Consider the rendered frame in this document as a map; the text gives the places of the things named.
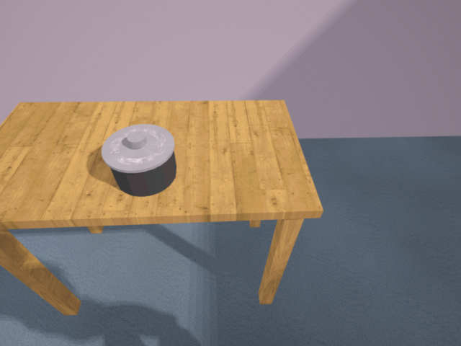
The knob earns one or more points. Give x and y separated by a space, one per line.
137 139

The pot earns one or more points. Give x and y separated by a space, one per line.
147 183

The table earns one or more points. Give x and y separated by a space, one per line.
236 160

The lid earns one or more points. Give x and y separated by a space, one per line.
118 155

